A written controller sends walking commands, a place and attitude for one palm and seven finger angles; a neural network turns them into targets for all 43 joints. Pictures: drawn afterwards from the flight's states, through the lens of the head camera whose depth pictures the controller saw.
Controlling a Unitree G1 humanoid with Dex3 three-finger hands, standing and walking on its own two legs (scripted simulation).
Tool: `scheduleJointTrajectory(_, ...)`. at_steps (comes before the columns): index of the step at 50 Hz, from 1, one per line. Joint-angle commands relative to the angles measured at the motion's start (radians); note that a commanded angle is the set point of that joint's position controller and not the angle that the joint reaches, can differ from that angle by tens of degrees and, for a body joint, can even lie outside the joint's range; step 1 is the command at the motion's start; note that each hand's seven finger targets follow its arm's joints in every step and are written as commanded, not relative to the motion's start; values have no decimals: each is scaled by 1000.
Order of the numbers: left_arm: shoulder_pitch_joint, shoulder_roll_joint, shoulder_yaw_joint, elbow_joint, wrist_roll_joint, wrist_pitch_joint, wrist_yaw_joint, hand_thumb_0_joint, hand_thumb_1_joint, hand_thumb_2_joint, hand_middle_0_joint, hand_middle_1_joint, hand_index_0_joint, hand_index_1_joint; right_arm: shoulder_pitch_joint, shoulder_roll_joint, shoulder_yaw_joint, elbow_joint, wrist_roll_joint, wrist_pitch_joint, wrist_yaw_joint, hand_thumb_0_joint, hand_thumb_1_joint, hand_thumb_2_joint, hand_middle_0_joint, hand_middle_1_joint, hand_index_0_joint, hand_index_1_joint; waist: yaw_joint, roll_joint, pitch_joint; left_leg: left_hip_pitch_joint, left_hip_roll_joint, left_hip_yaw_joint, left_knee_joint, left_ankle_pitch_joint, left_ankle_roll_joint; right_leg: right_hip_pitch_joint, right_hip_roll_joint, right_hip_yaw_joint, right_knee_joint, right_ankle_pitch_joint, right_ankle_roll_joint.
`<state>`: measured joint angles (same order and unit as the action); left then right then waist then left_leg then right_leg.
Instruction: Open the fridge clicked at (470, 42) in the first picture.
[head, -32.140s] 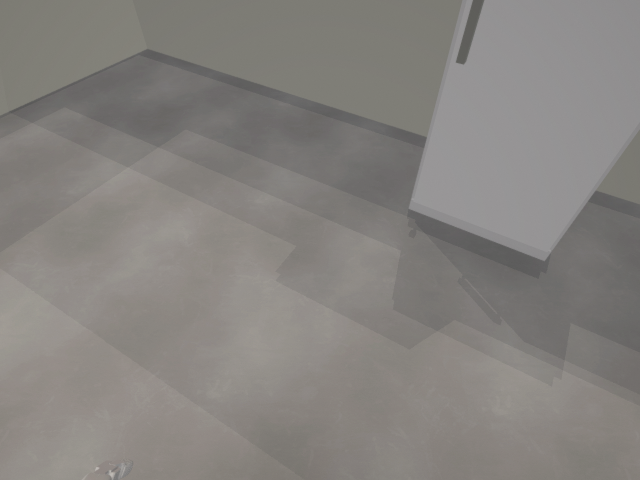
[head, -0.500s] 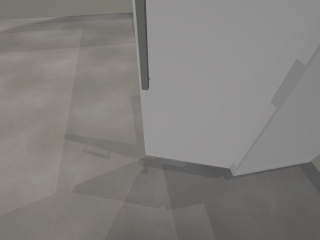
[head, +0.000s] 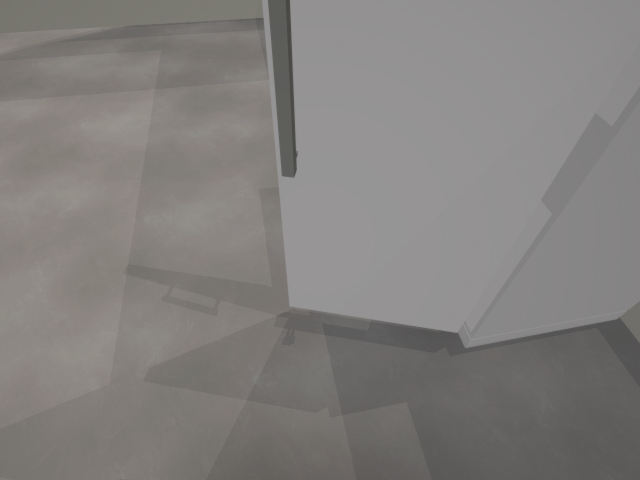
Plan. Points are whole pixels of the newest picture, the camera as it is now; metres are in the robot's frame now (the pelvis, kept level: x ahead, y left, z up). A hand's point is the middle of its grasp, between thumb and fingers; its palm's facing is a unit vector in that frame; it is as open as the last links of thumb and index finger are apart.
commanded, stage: look to check the result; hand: left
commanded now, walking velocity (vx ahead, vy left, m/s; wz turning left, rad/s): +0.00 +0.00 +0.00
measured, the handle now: (286, 54) +0.70 +0.09 +0.19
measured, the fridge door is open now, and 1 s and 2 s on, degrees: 69 69 69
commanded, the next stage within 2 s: stand and wait in 0.08 s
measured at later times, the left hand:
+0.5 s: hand out of the picture +0.01 +0.16 -0.18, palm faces +0.01 -0.98 -0.18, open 7.3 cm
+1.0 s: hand out of the picture +0.01 +0.15 -0.18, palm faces +0.01 -0.99 -0.17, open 7.3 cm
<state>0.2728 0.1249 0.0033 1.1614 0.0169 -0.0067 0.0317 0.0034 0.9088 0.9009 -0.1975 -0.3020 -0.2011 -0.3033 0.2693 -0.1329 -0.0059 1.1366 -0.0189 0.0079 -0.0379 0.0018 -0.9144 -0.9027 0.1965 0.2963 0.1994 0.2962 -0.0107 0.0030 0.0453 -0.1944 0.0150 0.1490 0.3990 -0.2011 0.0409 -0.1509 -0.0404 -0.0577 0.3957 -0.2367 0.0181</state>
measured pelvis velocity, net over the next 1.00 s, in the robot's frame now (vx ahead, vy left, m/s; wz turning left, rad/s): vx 0.01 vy -0.01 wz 0.00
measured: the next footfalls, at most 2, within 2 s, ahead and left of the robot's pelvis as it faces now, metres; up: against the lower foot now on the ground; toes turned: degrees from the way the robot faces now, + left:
none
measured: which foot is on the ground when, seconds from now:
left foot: down 0.00-1.00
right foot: down 0.00-1.00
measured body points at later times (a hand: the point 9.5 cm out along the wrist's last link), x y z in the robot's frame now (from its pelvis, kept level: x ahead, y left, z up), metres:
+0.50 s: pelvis +0.01 +0.00 +0.00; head +0.03 +0.00 +0.45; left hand +0.01 +0.21 -0.16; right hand +0.00 -0.22 -0.16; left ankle +0.01 +0.09 -0.74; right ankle -0.02 -0.13 -0.74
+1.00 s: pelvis +0.01 -0.01 +0.00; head +0.04 -0.01 +0.45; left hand +0.01 +0.21 -0.16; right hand +0.01 -0.23 -0.16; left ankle +0.01 +0.09 -0.74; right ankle -0.02 -0.13 -0.74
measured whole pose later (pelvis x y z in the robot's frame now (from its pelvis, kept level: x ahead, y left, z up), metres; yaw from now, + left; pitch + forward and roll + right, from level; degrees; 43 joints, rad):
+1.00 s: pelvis +0.01 -0.01 +0.00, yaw +0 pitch +0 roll +0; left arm 0.26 0.13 0.00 1.17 0.01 -0.01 0.03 0.01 0.91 0.90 -0.20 -0.30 -0.20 -0.30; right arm 0.25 -0.14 0.00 1.15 -0.02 0.00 -0.04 0.00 -0.92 -0.90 0.20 0.30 0.20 0.30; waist -0.01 0.00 0.05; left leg -0.16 0.02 0.15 0.37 -0.21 0.03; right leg -0.12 -0.03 -0.06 0.36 -0.24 0.01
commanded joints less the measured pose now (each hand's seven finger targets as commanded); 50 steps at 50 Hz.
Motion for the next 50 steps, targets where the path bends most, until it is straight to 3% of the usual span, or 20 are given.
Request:
scheduleJointTrajectory(1,68,98,16,-21,-2,-6,8,0,900,900,-200,-300,-200,-300,67,-93,-18,-20,-1,-11,-2,0,-900,-900,200,300,200,300,-1,-5,22,37,118,-128,-87,69,-3,-71,-67,71,-71,86,-48)
scheduleJointTrajectory(23,55,114,14,-24,-3,-12,8,0,900,900,-200,-300,-200,-300,56,-103,-17,-14,2,-13,-2,0,-900,-900,200,300,200,300,1,-10,-8,71,122,-121,-76,144,-5,-41,-71,77,-80,143,-50)
scheduleJointTrajectory(41,54,106,12,-13,-5,-10,7,0,900,900,-200,-300,-200,-300,48,-99,-12,-4,0,-13,-4,0,-900,-900,200,300,200,300,1,9,13,74,123,-117,-86,142,-9,-35,-73,77,-93,141,-50)
scheduleJointTrajectory(50,56,104,12,-12,-5,-11,8,0,900,900,-200,-300,-200,-300,53,-97,-12,-3,1,-13,-5,0,-900,-900,200,300,200,300,2,-14,12,75,124,-118,-85,149,-9,-32,-74,75,-92,149,-51)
